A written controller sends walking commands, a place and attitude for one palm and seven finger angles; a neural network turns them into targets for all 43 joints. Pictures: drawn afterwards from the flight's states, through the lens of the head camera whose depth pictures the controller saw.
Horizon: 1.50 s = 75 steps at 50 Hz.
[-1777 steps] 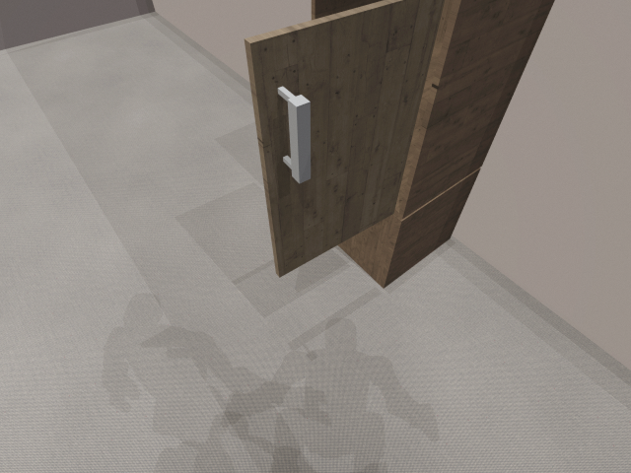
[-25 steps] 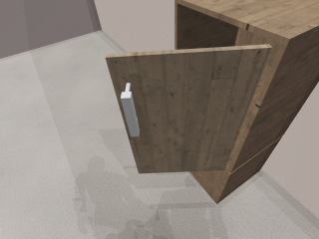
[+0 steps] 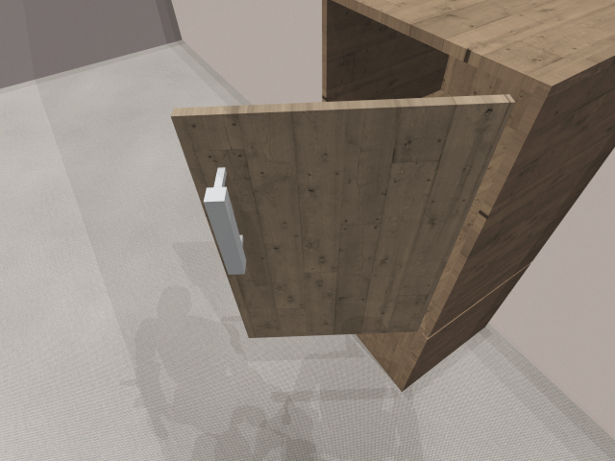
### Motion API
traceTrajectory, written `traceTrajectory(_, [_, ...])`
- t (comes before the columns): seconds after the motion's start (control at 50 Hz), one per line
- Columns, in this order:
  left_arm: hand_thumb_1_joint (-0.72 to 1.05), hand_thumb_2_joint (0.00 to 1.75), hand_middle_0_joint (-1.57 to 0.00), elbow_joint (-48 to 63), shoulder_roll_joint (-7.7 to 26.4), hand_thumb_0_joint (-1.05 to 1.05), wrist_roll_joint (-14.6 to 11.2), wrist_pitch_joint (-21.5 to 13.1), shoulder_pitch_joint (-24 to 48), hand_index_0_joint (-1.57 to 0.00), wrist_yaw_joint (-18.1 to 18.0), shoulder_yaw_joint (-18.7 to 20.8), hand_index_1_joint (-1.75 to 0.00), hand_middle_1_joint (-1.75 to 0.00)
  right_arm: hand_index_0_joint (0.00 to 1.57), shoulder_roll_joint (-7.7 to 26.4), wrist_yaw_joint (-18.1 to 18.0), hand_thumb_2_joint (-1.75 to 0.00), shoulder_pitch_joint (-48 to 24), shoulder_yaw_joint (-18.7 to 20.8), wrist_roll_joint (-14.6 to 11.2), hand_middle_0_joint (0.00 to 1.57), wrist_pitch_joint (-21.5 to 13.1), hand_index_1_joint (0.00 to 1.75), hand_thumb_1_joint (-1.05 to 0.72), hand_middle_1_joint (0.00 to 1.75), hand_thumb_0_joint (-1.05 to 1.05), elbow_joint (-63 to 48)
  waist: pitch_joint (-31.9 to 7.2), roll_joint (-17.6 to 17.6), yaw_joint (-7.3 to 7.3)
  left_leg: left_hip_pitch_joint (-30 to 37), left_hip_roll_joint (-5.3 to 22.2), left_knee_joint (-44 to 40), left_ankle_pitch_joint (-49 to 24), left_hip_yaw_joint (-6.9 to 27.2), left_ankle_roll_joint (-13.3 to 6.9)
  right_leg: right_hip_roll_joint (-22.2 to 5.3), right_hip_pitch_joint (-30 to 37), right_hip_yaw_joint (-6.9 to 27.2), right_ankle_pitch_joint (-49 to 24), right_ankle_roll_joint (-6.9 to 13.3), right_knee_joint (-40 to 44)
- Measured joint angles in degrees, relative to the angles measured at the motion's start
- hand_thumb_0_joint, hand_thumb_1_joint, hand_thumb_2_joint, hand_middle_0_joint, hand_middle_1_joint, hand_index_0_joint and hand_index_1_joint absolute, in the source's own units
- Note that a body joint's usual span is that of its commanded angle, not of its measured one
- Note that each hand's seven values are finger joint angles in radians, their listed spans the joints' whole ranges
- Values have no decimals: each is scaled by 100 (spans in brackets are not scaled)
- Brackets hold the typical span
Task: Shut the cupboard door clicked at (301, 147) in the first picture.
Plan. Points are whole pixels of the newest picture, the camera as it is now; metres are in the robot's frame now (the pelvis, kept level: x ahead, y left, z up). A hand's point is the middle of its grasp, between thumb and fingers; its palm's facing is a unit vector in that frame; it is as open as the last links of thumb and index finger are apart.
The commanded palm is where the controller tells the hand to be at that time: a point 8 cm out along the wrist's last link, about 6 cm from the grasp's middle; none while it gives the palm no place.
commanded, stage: look again from close up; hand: left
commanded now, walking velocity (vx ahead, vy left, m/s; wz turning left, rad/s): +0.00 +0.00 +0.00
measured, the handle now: (229, 223) +0.41 +0.13 +0.09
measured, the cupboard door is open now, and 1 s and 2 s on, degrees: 58 58 58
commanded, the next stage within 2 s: shuffle to correct the standing spot in 0.10 s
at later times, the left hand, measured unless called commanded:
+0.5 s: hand out of the picture +0.02 +0.14 -0.18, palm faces +0.02 -0.97 -0.22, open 7.3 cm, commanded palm none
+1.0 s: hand out of the picture +0.00 +0.09 -0.17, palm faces +0.17 -0.95 -0.26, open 7.3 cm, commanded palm none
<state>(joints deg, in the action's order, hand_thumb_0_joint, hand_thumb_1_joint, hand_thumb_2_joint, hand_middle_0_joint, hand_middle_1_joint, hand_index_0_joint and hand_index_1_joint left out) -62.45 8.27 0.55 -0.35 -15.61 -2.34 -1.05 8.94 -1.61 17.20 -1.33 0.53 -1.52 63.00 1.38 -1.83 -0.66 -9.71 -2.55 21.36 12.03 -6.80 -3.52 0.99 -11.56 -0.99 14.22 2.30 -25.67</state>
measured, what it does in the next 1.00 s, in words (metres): steps to the right: left foot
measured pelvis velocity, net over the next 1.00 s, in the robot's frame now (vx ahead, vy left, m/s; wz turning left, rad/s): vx -0.04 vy -0.11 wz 0.07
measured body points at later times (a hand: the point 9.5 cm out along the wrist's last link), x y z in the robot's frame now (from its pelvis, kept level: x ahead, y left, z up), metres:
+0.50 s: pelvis +0.01 -0.03 +0.00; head +0.04 -0.04 +0.44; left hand +0.02 +0.20 -0.16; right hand +0.03 -0.26 -0.17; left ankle +0.00 +0.08 -0.74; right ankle -0.01 -0.09 -0.74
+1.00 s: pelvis -0.04 -0.11 -0.01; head -0.01 -0.12 +0.44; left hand -0.01 +0.14 -0.15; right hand -0.05 -0.35 -0.16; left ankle -0.03 +0.01 -0.75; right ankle -0.06 -0.15 -0.69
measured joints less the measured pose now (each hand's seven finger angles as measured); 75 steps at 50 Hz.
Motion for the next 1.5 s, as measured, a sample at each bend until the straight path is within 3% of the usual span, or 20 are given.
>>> traceTrajectory(0.32, [92,90,-20,-90,32,1,-7,-7,-27,-20,-18,3,-30,-30,20,21,-91,-90,-242,34,-5,20,-10,30,-91,30,0,120,13,152,43,225,106,-39,132,100,154,113,283,-84,118,126,133])
traceTrajectory(0.52, [91,90,-20,303,90,1,66,248,14,-20,42,209,-30,-30,20,-41,-198,-90,-381,204,30,20,136,30,-91,30,0,-103,200,314,61,-132,173,357,218,71,269,150,-201,-87,323,244,-502])
traceTrajectory(0.64, [91,90,-20,619,73,1,127,311,61,-20,59,307,-30,-30,21,90,-217,-90,-445,351,42,20,264,30,-90,30,0,-286,301,179,39,-614,330,902,324,182,378,275,-569,-232,387,488,-849])
traceTrajectory(0.7, [91,90,-20,645,59,1,112,240,52,-20,14,276,-30,-30,20,122,-184,-90,-408,393,17,20,364,30,-90,30,0,-301,242,156,33,-976,259,1879,1163,512,290,321,-516,-379,290,590,-682])
traceTrajectory(0.78, [91,90,-20,506,21,1,60,100,-15,-20,-10,250,-30,-30,20,128,-75,-90,-300,384,7,20,363,30,-91,30,0,-208,71,185,98,-1078,198,2781,1031,744,301,402,-208,-444,-24,636,-83])
traceTrajectory(0.84, [92,90,-20,434,2,1,30,44,-67,-20,-2,290,-30,-30,20,117,-62,-90,-203,391,-5,20,336,30,-91,30,0,-196,12,187,106,-914,221,2682,950,724,386,451,61,-463,-270,489,409])
traceTrajectory(0.92, [92,90,-20,392,62,1,-14,175,1,-21,17,465,-30,-30,20,8,-130,-90,71,416,-48,20,225,30,-91,30,0,-230,71,356,74,-270,132,1235,1182,280,315,445,477,-504,-664,-127,1102])
traceTrajectory(0.96, [91,90,-20,476,87,1,-121,333,98,-21,-9,521,-30,-30,21,60,-206,-90,299,422,-59,20,87,30,-90,30,0,-439,170,227,15,122,206,118,508,74,-107,565,-79,-530,-338,-725,-119])
traceTrajectory(0.98, [91,90,-20,566,107,1,-175,415,164,-21,-27,511,-30,-30,21,113,-271,-90,399,447,-60,20,90,30,-90,30,0,-555,236,106,-61,54,303,30,1,149,-236,601,-621,-427,413,-670,-1616])
traceTrajectory(1.02, [91,90,-20,770,182,1,-152,520,266,-21,-54,564,-30,-30,20,134,-290,-90,409,482,11,20,315,30,-90,30,0,-554,318,196,-5,-398,240,740,17,125,18,358,-1351,240,1434,-205,-4100])
traceTrajectory(1.04, [91,90,-20,880,173,1,-86,515,258,-21,-40,580,-30,-30,20,176,-240,-90,379,487,80,20,423,30,-90,30,0,-509,287,156,66,-604,246,1028,186,146,156,190,-1421,494,1610,-77,-4492])
traceTrajectory(1.08, [91,90,-20,984,139,1,15,412,180,-21,8,544,-30,-30,20,261,-131,-90,250,473,192,20,541,30,-90,30,0,-436,189,3,180,-942,310,1376,407,251,317,-225,-1082,629,1648,-32,-3710])
traceTrajectory(1.12, [91,90,-20,1092,251,0,83,189,-53,-20,37,474,-30,-30,20,230,-35,-90,101,423,207,20,530,30,-90,30,0,-507,74,106,291,-1441,306,1989,800,296,331,-551,-490,767,1411,-44,-1938])
traceTrajectory(1.14, [91,90,-20,1052,304,0,97,84,-148,-20,19,451,-30,-30,20,205,2,-90,-26,411,184,20,504,30,-90,30,0,-567,69,196,350,-1718,268,2423,1161,361,353,-577,-466,883,1620,-323,-1644])
traceTrajectory(1.22, [91,90,-20,519,-23,0,147,74,-510,-20,85,281,-30,-30,20,423,164,-90,-405,450,110,20,378,30,-91,30,0,-779,151,-88,235,-1915,176,3412,1416,635,393,-382,-210,715,1431,-640,-1511])
traceTrajectory(1.28, [90,90,-20,306,-84,1,170,54,-868,-20,82,263,-30,-30,20,386,211,-90,-598,414,43,20,217,30,-91,30,0,-904,60,230,295,-1534,71,2788,1284,421,352,-518,90,866,1222,-679,-1050])
traceTrajectory(1.32, [90,90,-20,248,-53,1,157,94,-1009,-21,106,259,-30,-30,20,353,210,-90,-682,360,17,20,50,30,-91,30,0,-1032,54,409,315,-1040,62,1712,749,376,304,-532,138,917,1237,-617,-1054])
traceTrajectory(1.38, [90,90,-20,73,65,1,105,135,-871,-21,51,243,-30,-30,20,287,170,-90,-774,285,44,20,-44,30,-91,30,0,-1161,123,557,280,-1064,77,1843,729,379,55,-461,-276,627,1417,-272,-1981])
traceTrajectory(1.42, [90,90,-20,151,172,1,123,93,-780,-21,6,211,-30,-30,20,236,133,-90,-771,239,52,20,36,30,-91,30,0,-1210,113,599,338,-1121,111,1976,852,396,5,-366,-322,381,1175,-134,-1599])
traceTrajectory(1.5, [90,90,-20,220,240,1,106,14,-582,-21,-35,128,-30,-30,20,131,44,-90,-778,189,8,20,111,30,-90,30,0,-1141,2,453,342,-1087,131,1978,931,410,-42,-301,-127,408,1032,-361,-1080])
